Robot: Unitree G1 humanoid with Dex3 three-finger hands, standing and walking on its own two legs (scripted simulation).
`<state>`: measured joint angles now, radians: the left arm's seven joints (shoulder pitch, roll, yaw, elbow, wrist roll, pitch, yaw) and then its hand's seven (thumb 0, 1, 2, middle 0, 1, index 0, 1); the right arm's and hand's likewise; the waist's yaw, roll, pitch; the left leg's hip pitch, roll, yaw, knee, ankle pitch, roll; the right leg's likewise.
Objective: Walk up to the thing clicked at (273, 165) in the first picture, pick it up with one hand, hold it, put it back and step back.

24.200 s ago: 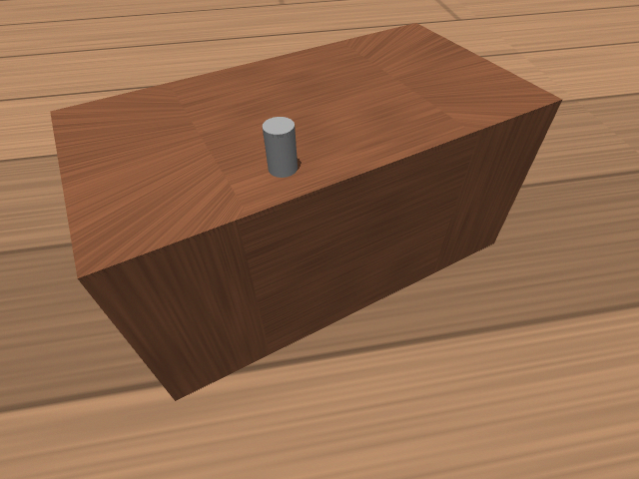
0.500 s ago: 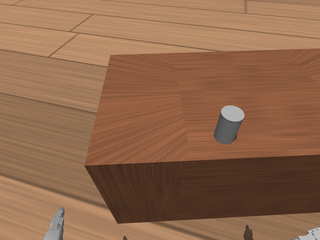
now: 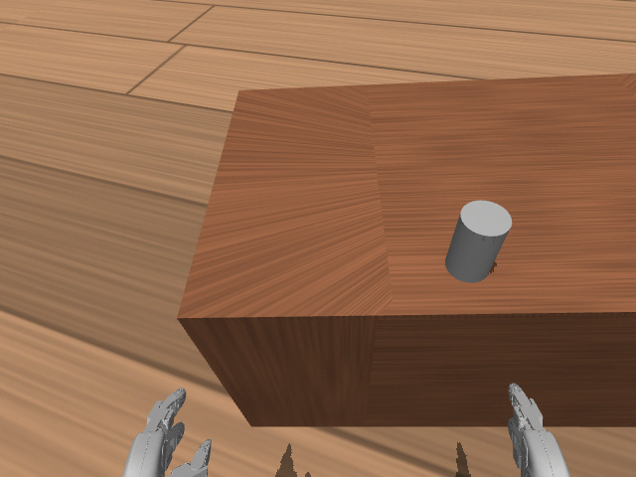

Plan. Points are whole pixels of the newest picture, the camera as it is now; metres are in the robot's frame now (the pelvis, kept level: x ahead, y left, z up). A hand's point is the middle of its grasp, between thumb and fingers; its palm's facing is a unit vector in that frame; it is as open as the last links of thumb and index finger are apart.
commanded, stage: home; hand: right
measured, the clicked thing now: (475, 243) +0.48 -0.21 -0.03
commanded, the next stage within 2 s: none
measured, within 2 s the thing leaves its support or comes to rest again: neither
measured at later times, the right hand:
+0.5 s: hand (487, 456) +0.18 -0.17 -0.07, palm faces +0.11 +0.96 -0.25, open 17.3 cm
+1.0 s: hand (498, 468) +0.17 -0.18 -0.07, palm faces +0.12 +0.95 -0.27, open 17.3 cm
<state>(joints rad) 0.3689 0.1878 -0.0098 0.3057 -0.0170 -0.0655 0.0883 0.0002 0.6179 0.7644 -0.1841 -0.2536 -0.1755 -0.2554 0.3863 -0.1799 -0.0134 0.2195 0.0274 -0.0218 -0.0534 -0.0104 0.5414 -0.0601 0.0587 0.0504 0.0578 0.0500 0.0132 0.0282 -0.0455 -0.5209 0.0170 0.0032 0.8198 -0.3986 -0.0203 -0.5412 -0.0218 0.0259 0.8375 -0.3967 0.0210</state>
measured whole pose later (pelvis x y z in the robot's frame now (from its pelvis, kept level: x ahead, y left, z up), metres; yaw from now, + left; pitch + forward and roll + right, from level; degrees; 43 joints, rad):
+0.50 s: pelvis +0.01 +0.01 -0.01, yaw +0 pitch +7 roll +1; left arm 0.28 0.21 -0.02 0.51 -0.02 -0.07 0.11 0.01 0.90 0.90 -0.21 -0.30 -0.20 -0.30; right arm 0.44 -0.19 0.00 0.09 0.02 0.13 -0.13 -0.01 0.50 -0.08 0.06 0.06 0.06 0.06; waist 0.02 -0.01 -0.08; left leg -0.56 0.00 0.02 0.88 -0.45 -0.01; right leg -0.58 -0.04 0.04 0.92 -0.45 0.03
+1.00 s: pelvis +0.00 +0.00 -0.01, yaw +0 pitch +7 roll +2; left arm 0.27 0.20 -0.02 0.52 -0.01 -0.11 0.14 0.01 0.90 0.90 -0.21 -0.30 -0.20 -0.30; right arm 0.45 -0.20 0.01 0.04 0.01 0.20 -0.15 -0.01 0.50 -0.08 0.06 0.05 0.06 0.05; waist 0.02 -0.02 -0.09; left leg -0.57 0.00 0.02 0.89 -0.43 -0.02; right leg -0.61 -0.04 0.04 0.94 -0.45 0.02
